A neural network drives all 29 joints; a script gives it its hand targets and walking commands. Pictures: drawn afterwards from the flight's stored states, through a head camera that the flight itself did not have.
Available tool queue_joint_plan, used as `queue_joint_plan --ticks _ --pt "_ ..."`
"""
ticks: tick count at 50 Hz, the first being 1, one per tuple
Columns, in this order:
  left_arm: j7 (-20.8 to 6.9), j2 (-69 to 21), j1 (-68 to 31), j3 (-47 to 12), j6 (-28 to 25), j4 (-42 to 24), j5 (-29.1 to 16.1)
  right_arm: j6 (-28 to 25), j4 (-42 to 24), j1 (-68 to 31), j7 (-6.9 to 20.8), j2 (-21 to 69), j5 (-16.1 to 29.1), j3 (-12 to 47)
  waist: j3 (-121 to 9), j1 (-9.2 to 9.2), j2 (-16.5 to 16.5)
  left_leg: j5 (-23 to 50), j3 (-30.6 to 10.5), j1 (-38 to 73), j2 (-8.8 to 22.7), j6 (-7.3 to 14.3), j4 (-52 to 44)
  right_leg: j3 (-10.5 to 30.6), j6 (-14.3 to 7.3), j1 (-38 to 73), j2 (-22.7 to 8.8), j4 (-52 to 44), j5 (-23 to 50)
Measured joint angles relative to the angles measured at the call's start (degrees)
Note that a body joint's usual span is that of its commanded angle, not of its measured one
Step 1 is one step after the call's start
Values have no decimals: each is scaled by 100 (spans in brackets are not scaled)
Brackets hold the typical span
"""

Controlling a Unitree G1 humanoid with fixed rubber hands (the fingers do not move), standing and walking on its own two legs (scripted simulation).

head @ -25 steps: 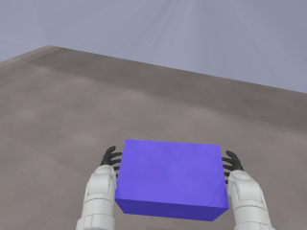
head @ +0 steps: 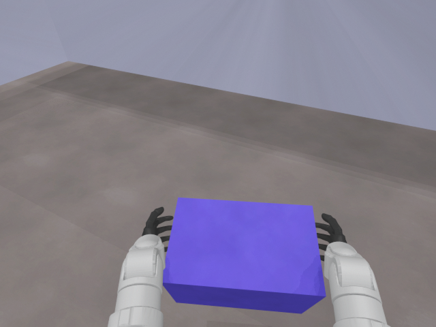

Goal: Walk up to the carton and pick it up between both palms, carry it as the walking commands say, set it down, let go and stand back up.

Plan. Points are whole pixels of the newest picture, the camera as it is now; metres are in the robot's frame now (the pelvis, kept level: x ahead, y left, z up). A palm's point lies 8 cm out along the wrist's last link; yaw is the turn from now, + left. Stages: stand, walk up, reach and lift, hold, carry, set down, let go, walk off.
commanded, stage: carry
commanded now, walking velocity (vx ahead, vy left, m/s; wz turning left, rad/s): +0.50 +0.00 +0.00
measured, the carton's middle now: (240, 256) +0.29 +0.00 -0.04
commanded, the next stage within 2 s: none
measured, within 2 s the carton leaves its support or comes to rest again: neither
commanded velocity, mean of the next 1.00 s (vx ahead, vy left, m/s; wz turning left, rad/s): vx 0.09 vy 0.00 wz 0.00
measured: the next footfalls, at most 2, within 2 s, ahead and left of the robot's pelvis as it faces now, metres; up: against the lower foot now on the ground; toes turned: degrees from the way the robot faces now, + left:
right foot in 0.90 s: +0.20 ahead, -0.06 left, +0.00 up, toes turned -4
right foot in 1.50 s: +0.28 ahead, -0.01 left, +0.00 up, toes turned -1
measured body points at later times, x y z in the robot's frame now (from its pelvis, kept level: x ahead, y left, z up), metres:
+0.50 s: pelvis +0.09 +0.03 -0.02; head +0.07 +0.03 +0.43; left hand +0.37 +0.21 +0.05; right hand +0.38 -0.15 +0.05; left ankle +0.01 +0.11 -0.75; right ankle +0.06 -0.09 -0.74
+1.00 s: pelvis +0.16 +0.05 -0.02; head +0.17 +0.05 +0.43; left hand +0.43 +0.25 +0.04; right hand +0.44 -0.12 +0.04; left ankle +0.05 +0.11 -0.74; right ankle +0.12 -0.07 -0.74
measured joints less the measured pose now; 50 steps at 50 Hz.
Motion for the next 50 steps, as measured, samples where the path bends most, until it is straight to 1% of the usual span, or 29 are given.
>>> queue_joint_plan --ticks 2,4,6,8,10,12,13,15,16,17,18,20,21,23,26,29,31,33,35,36,38,39,41,43,44,45,46,48,50 --pt "89 -27 -15 -80 35 -145 -107 43 -166 5 -1 -81 80 61 -62 -12 34 -203 -28 -368 -10 26 461 -58 -1 -312 5 383 -180" --pt "172 -96 0 -133 109 -290 -138 94 -263 18 28 -157 167 61 -161 -31 65 -657 -22 -678 11 46 928 -132 -34 -527 3 673 -452" --pt "279 -146 46 -219 267 -505 -202 230 -410 39 4 -245 321 105 -239 -87 56 -976 93 -887 76 72 1215 -213 -33 -631 -39 777 -461" --pt "379 -150 112 -294 458 -697 -291 404 -489 22 -30 -321 461 173 -313 -133 -15 -923 239 -929 87 71 1223 -233 22 -721 -127 933 -585" --pt "475 -53 197 -367 735 -985 -463 641 -595 -53 -109 -323 574 272 -386 -172 -104 -567 355 -883 11 120 1026 -215 54 -894 -251 1241 -891" --pt "497 132 229 -405 1008 -1299 -664 880 -802 -130 -261 -253 665 403 -377 -179 -113 -599 473 -875 -9 160 981 -402 87 -1195 -371 1721 -1142" --pt "501 221 213 -416 1160 -1458 -773 1025 -993 -122 -359 -235 728 497 -339 -171 -82 -660 501 -863 15 171 956 -523 79 -1303 -382 1799 -1188" --pt "498 347 133 -409 1476 -1764 -954 1334 -1452 -58 -529 -214 842 645 -262 -128 -9 -754 520 -857 86 158 946 -745 26 -1372 -339 1478 -1057" --pt "498 387 71 -400 1638 -1911 -1020 1490 -1684 -36 -589 -203 882 681 -229 -100 0 -813 532 -870 98 142 994 -836 -13 -1348 -335 1212 -837" --pt "502 401 2 -394 1781 -2031 -1064 1636 -1892 -24 -619 -205 902 692 -212 -88 10 -901 526 -907 95 125 1105 -878 -45 -1312 -348 1048 -379" --pt "523 356 -54 -386 1883 -2106 -1081 1771 -2060 -15 -621 -240 920 674 -215 -76 96 -1013 478 -966 137 110 1258 -936 -53 -1308 -316 1069 -266" --pt "588 205 -127 -383 2096 -2256 -1041 2048 -2330 1 -574 -308 948 572 -267 -57 185 -1106 480 -1092 209 84 1505 -1028 -44 -1311 -290 1167 -528" --pt "634 128 -128 -393 2201 -2346 -1015 2175 -2428 5 -535 -333 956 511 -306 -61 176 -1166 533 -1106 226 63 1510 -1061 -34 -1309 -306 1193 -661" --pt "715 20 -64 -418 2389 -2554 -974 2393 -2537 -37 -474 -348 976 404 -374 -84 91 -1183 625 -1002 191 108 1278 -1075 -1 -1328 -375 1257 -825" --pt "779 -14 51 -412 2593 -2854 -974 2619 -2579 -205 -439 -292 958 315 -379 -152 36 -1210 647 -943 119 169 1165 -1051 74 -1433 -459 1471 -832" --pt "740 40 81 -346 2748 -3080 -996 2754 -2697 -282 -485 -176 927 320 -301 -172 126 -1221 653 -937 147 188 1284 -1133 104 -1315 -453 1381 -847" --pt "695 58 35 -288 2830 -3160 -1016 2814 -2866 -230 -516 -112 895 343 -257 -131 181 -1166 659 -1025 169 174 1508 -1167 110 -1117 -429 1061 -883" --pt "672 17 -26 -256 2866 -3236 -1017 2843 -3082 -140 -522 -96 887 343 -200 -55 203 -993 664 -1206 184 105 1840 -1178 90 -1035 -426 887 -814" --pt "672 -69 -38 -280 2888 -3369 -988 2856 -3314 -25 -490 -106 901 308 -155 -20 120 -966 732 -1247 146 27 1711 -1186 34 -1079 -502 977 -759" --pt "669 -122 -23 -307 2888 -3442 -960 2870 -3419 12 -466 -124 913 281 -129 -36 79 -908 787 -1202 135 29 1384 -1220 25 -1095 -549 1068 -772" --pt "659 -167 92 -361 2879 -3592 -915 2905 -3499 16 -420 -124 924 244 -126 -68 7 -889 881 -946 99 151 788 -1232 98 -1153 -617 1293 -800" --pt "655 -146 151 -366 2878 -3654 -916 2909 -3479 -20 -416 -86 912 240 -132 -103 -23 -938 886 -892 71 220 697 -1218 147 -1221 -652 1451 -802" --pt "608 -83 243 -313 2865 -3747 -928 2909 -3425 -116 -450 16 872 269 -90 -146 46 -1089 894 -873 122 289 821 -1129 200 -1367 -568 1810 -1199" --pt "556 -14 274 -243 2872 -3771 -962 2883 -3412 -112 -470 123 797 317 -47 -132 103 -1221 947 -811 170 307 955 -1075 154 -1473 -458 1910 -1347" --pt "536 3 259 -218 2887 -3756 -979 2873 -3442 -66 -472 161 758 333 -30 -125 103 -1274 958 -783 159 309 1025 -1083 120 -1466 -430 1754 -1164" --pt "520 6 234 -205 2903 -3735 -988 2869 -3493 -4 -474 185 730 340 -20 -118 87 -1332 957 -770 128 307 1130 -1117 82 -1413 -426 1476 -749" --pt "513 -30 230 -207 2892 -3692 -989 2870 -3548 74 -473 173 724 337 -38 -119 131 -1410 920 -798 128 298 1290 -1170 58 -1318 -424 1344 -662" --pt "512 -139 267 -252 2829 -3588 -941 2884 -3603 211 -448 91 752 312 -112 -79 255 -1475 863 -942 185 207 1658 -1239 46 -1234 -397 1312 -886" --pt "532 -127 329 -388 2818 -3537 -914 2915 -3613 301 -449 10 810 314 -154 -75 241 -1411 845 -953 163 85 1733 -1253 12 -1232 -435 1386 -966"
